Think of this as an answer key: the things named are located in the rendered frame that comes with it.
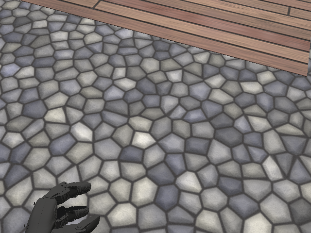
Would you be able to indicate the left robot hand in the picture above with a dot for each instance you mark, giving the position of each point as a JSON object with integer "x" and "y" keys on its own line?
{"x": 47, "y": 218}

